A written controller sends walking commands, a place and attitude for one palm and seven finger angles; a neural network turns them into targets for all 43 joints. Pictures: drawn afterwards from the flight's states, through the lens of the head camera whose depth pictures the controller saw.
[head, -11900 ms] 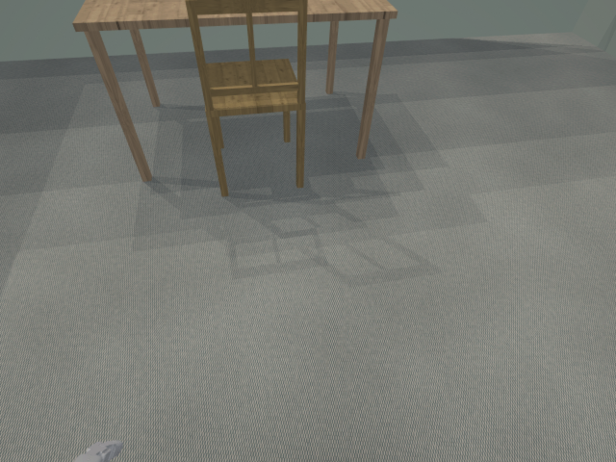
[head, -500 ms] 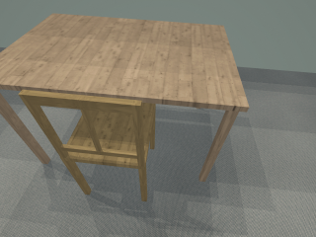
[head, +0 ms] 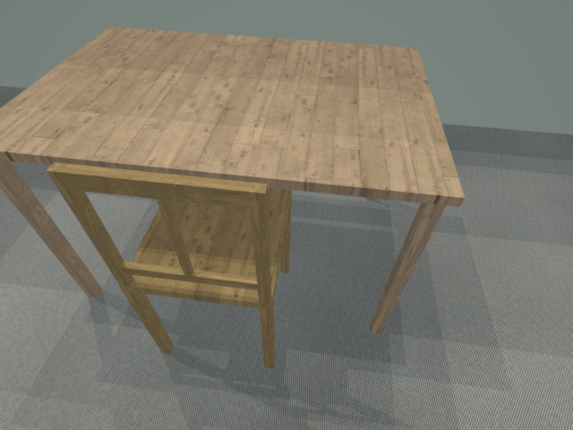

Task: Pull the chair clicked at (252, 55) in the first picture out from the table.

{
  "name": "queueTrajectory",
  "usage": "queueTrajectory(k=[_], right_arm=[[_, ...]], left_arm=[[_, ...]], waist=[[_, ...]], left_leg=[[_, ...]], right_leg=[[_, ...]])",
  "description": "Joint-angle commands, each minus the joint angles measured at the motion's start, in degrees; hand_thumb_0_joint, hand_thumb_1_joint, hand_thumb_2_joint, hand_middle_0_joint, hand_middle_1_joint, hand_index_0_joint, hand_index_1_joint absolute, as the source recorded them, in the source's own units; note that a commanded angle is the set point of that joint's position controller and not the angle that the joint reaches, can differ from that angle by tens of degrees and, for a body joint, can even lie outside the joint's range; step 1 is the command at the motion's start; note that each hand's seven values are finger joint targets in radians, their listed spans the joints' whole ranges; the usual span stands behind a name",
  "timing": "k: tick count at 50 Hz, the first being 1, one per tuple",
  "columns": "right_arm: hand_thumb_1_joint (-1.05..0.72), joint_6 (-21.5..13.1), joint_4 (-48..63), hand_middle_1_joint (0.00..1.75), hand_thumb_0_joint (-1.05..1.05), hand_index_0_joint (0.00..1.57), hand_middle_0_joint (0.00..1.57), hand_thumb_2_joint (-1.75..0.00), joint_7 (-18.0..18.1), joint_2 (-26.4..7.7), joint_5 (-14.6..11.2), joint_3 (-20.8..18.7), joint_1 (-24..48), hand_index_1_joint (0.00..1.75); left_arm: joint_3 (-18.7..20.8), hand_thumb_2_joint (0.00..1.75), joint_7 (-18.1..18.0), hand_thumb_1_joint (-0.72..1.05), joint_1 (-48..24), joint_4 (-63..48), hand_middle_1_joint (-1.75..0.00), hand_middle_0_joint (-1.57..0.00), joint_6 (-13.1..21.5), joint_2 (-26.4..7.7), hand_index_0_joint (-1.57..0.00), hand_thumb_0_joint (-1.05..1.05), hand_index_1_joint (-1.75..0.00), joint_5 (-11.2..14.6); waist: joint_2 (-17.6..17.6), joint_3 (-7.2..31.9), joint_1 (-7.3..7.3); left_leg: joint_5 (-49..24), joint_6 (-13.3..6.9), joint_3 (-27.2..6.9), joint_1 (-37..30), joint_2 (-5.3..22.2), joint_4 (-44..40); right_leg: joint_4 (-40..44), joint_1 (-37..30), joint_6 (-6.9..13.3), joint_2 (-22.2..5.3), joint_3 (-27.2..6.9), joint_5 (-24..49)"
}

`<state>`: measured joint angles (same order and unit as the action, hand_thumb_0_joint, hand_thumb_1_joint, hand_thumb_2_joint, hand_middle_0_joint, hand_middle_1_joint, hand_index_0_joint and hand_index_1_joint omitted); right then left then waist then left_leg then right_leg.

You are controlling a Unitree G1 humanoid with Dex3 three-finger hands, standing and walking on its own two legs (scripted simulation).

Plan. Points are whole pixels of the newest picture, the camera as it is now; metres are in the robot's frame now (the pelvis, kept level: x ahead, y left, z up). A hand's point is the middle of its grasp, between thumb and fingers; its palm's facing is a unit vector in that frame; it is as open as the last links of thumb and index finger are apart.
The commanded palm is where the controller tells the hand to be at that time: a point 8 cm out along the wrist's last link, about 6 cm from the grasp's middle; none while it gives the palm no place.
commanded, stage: shuffle to correct the standing spot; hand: left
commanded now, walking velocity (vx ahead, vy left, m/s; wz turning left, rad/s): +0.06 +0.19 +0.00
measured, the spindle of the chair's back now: (177, 238) +0.49 +0.28 -0.10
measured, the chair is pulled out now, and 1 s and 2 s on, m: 0.00 0.00 0.00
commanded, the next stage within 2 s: come to a stop and stand still in 0.28 s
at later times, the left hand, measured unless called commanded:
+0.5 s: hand out of the picture +0.06 +0.24 -0.18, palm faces +0.02 -0.97 -0.26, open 7.3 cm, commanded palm none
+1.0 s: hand out of the picture -0.01 +0.20 -0.18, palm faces -0.01 -0.99 -0.14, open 7.3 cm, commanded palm none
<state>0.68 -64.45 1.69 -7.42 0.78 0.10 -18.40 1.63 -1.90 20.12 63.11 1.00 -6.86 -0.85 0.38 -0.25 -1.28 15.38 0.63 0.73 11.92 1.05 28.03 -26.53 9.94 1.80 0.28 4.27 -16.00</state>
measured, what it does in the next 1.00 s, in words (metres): steps on the spot: right foot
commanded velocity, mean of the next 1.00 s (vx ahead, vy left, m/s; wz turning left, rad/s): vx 0.02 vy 0.05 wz -0.05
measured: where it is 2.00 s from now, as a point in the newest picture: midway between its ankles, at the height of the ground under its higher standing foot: outside the picture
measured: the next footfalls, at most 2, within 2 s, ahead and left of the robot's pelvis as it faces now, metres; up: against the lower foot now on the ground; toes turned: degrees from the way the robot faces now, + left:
right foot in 0.48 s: +0.03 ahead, -0.04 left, +0.00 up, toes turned -6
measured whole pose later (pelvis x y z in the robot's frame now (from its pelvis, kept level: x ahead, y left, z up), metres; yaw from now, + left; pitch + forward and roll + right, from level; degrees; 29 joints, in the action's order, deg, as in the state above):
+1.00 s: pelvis +0.02 +0.06 +0.00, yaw -2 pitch +0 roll -1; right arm -0.7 -63.2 1.9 -7.2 0.7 1.3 -17.9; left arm -1.1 -3.1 19.5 65.0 1.5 -5.2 -0.8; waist 0.0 -2.2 -0.1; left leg 16.5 -4.3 7.8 10.0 -1.6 26.0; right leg -25.9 10.3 1.8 -0.1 6.9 -15.8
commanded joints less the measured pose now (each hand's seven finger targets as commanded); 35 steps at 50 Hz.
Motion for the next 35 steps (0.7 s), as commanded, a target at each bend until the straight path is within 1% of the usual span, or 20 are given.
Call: queueTrajectory(k=[1,3,4,6,8,9,11,13,16,20,22,23,24,25,26,27,28,29,31,35], right_arm=[[-0.9,0.0,3.5,0.3,0.0,0.2,0.2,-0.9,-0.1,-3.5,0.3,-1.3,-1.5,0.3],[-0.9,-0.1,4.0,0.3,0.0,0.2,0.2,-0.9,-0.2,-3.5,0.3,-1.5,-1.6,0.3],[-0.9,-0.1,4.0,0.3,0.0,0.2,0.2,-0.9,-0.3,-3.4,0.3,-1.6,-2.5,0.3],[-0.9,-0.4,3.6,0.3,0.0,0.2,0.2,-0.9,-0.3,-4.0,0.4,-1.7,-5.1,0.3],[-0.9,-0.8,3.7,0.3,0.0,0.2,0.2,-0.9,0.0,-6.8,0.6,-2.1,-7.1,0.3],[-0.9,-0.7,4.1,0.3,0.0,0.2,0.2,-0.9,0.2,-7.6,0.6,-2.1,-7.2,0.3],[-0.9,-0.7,5.0,0.3,0.0,0.2,0.2,-0.9,0.4,-7.4,0.5,-2.1,-6.8,0.3],[-0.9,-0.7,6.3,0.3,0.0,0.2,0.2,-0.9,0.4,-7.0,0.7,-1.7,-5.3,0.3],[-0.9,-0.7,7.0,0.3,0.0,0.2,0.2,-0.9,0.3,-7.5,1.1,-1.8,-4.3,0.3],[-0.9,-0.6,6.8,0.3,0.0,0.2,0.2,-0.9,0.3,-7.3,1.2,-1.7,-4.2,0.3],[-0.9,-1.5,5.7,0.3,0.0,0.2,0.2,-0.9,0.5,-6.4,0.7,-1.3,-4.7,0.3],[-0.9,-1.9,5.3,0.3,0.0,0.2,0.2,-0.9,0.5,-5.6,0.3,-1.1,-4.5,0.3],[-0.9,-2.3,5.2,0.3,0.0,0.2,0.2,-0.9,0.5,-4.1,-0.2,-0.8,-4.5,0.3],[-0.9,-2.2,5.1,0.3,0.0,0.2,0.2,-0.9,0.4,-3.1,-0.3,-0.4,-4.1,0.3],[-0.9,-2.1,4.4,0.3,0.0,0.2,0.2,-0.9,0.3,-2.5,0.0,-0.4,-5.3,0.3],[-0.9,-1.8,3.3,0.3,0.0,0.2,0.2,-0.9,0.4,-1.7,0.3,-0.3,-4.5,0.3],[-0.9,-1.9,2.4,0.3,0.0,0.2,0.2,-0.9,0.5,-2.5,0.3,-0.4,-5.0,0.3],[-0.9,-2.2,1.6,0.3,0.0,0.2,0.2,-0.9,0.7,-3.1,0.3,-0.4,-5.6,0.3],[-0.9,-2.7,0.4,0.3,0.0,0.2,0.2,-0.9,0.9,-3.2,0.1,-0.2,-6.4,0.3],[-0.9,-2.6,-0.7,0.3,0.0,0.2,0.2,-0.9,1.2,-3.2,0.0,0.0,-5.8,0.3]], left_arm=[[2.7,0.9,-0.9,0.9,4.9,-2.3,-0.3,-0.2,0.0,-10.0,-0.2,0.0,-0.3,-0.4],[3.1,0.9,-1.0,0.9,4.3,-2.7,-0.3,-0.2,-0.1,-9.9,-0.2,0.0,-0.3,-0.5],[3.1,0.9,-1.0,0.9,3.5,-2.9,-0.3,-0.2,-0.2,-9.7,-0.2,0.0,-0.3,-0.5],[3.0,0.9,-0.9,0.9,2.6,-3.8,-0.3,-0.2,-0.6,-8.4,-0.2,0.0,-0.3,-0.5],[2.4,0.9,-0.9,0.9,2.0,-4.2,-0.3,-0.2,-1.2,-6.1,-0.2,0.0,-0.3,-0.7],[2.0,0.9,-1.0,0.9,1.9,-4.3,-0.3,-0.2,-1.4,-4.8,-0.2,0.0,-0.3,-0.9],[1.6,0.9,-1.1,0.9,1.3,-5.1,-0.3,-0.2,-1.8,-4.0,-0.2,0.0,-0.3,-1.0],[1.7,0.9,-1.0,0.9,1.2,-5.1,-0.3,-0.2,-1.8,-4.0,-0.2,0.0,-0.3,-1.1],[1.6,0.9,-0.8,0.9,0.4,-6.0,-0.3,-0.2,-1.7,-3.1,-0.2,0.0,-0.3,-1.2],[1.3,0.9,-0.8,0.9,0.7,-6.7,-0.3,-0.2,-1.7,-2.5,-0.2,0.0,-0.3,-1.0],[1.0,0.9,-0.8,0.9,2.3,-5.9,-0.3,-0.2,-1.1,-2.0,-0.2,0.0,-0.3,-0.9],[0.9,0.9,-1.0,0.9,3.6,-5.1,-0.3,-0.2,-0.5,-2.7,-0.2,0.0,-0.3,-0.8],[1.0,0.9,-1.2,0.9,4.6,-4.2,-0.3,-0.2,0.2,-4.7,-0.2,0.0,-0.3,-0.7],[1.1,0.9,-1.1,0.9,4.5,-3.7,-0.3,-0.2,0.4,-7.2,-0.2,0.0,-0.3,-0.4],[0.9,0.9,-0.9,0.9,3.5,-3.4,-0.3,-0.2,0.4,-8.3,-0.2,0.0,-0.3,0.0],[0.9,0.9,-0.9,0.9,1.7,-3.2,-0.3,-0.2,0.5,-6.7,-0.2,0.0,-0.3,0.0],[0.5,0.9,-0.9,0.9,1.1,-3.3,-0.3,-0.2,0.5,-5.4,-0.2,0.0,-0.3,0.1],[0.1,0.9,-0.9,0.9,1.5,-3.1,-0.3,-0.2,0.5,-4.8,-0.2,0.0,-0.3,0.2],[0.0,0.9,-1.2,0.9,2.1,-2.7,-0.3,-0.2,0.4,-4.3,-0.2,0.0,-0.3,0.2],[-0.3,0.9,-1.2,0.9,2.8,-1.3,-0.3,-0.2,0.0,-4.2,-0.2,0.0,-0.3,0.3]], waist=[[-8.6,-6.7,-0.8],[-7.4,-6.4,-0.44],[-6.6,-6.6,0.17],[-1.1,-5.9,1.13],[8.6,-5.0,1.43],[10.9,-4.7,1.31],[11.1,-5.4,1.48],[8.3,-4.6,1.14],[3.0,-2.5,0.81],[2.2,-1.3,0.5],[-1.3,0.4,-0.47],[-3.6,1.3,-1.02],[-8.6,1.7,-0.63],[-10.9,-0.4,-0.03],[-9.2,-1.2,1.27],[-10.9,-2.6,1.36],[-9.4,-2.9,1.49],[-5.3,-2.6,1.13],[-0.6,-2.1,0.91],[2.2,-2.3,0.58]], left_leg=[[2.8,0.2,1.5,8.7,1.1,5.6],[2.7,0.1,1.5,7.3,2.0,4.6],[0.7,0.0,2.0,4.1,2.1,2.0],[-4.8,-0.5,1.9,-1.5,2.8,-1.5],[-12.4,-4.0,-4.9,-2.6,8.2,-6.2],[-11.8,-6.1,-7.7,-2.2,10.8,-10.1],[-11.6,-9.6,-10.1,-2.1,12.9,-13.9],[-15.3,-11.7,-10.1,-2.5,13.3,-13.4],[-21.7,-13.4,-8.1,-4.0,13.3,-11.4],[-21.1,-12.4,-6.4,-2.4,11.6,-9.6],[-21.2,-9.9,-6.1,-1.1,11.0,-7.0],[-18.8,-7.2,-4.5,0.8,9.1,-5.0],[-12.8,-3.8,-1.0,4.4,5.6,-2.6],[-2.8,-1.7,1.1,7.0,2.8,-3.0],[0.1,-1.1,0.9,4.8,1.7,-4.9],[-5.6,-1.3,0.7,1.7,2.3,-5.5],[-11.8,-1.6,0.0,-1.1,3.8,-6.5],[-18.4,-2.1,-0.7,-3.2,5.1,-7.2],[-27.0,-2.6,-1.5,-4.9,6.2,-7.1],[-26.6,-2.9,-1.9,-5.9,7.1,-8.3]], right_leg=[[10.9,1.9,6.8,-18.7,-16.8,5.3],[9.2,3.7,7.5,-19.5,-16.7,7.1],[7.9,6.3,6.9,-18.6,-15.0,7.2],[3.4,10.0,4.7,-13.3,-10.3,5.3],[-4.9,11.2,1.3,-6.3,-2.5,-1.8],[-9.0,11.3,0.0,-4.2,0.1,-6.5],[-20.1,15.2,-0.2,-3.6,-0.6,-13.9],[-27.6,17.2,0.2,-4.8,-1.2,-14.5],[-27.8,17.0,0.0,-5.5,-0.4,-14.3],[-16.4,11.1,-0.2,-4.9,0.9,-11.2],[-4.6,3.5,-0.7,-4.9,0.0,-1.9],[2.2,-1.7,-0.6,-6.3,-2.1,4.9],[4.0,-6.0,1.5,-11.6,-9.0,13.7],[4.7,-5.6,4.4,-17.5,-13.1,22.1],[3.5,-2.6,6.1,-18.8,-13.1,22.2],[2.0,0.1,5.2,-15.0,-10.0,24.4],[0.7,1.4,3.9,-12.3,-7.3,24.7],[-0.1,1.7,2.6,-10.5,-5.7,24.2],[0.4,0.9,1.4,-8.9,-4.9,21.2],[2.8,0.0,0.7,-7.9,-4.5,14.8]])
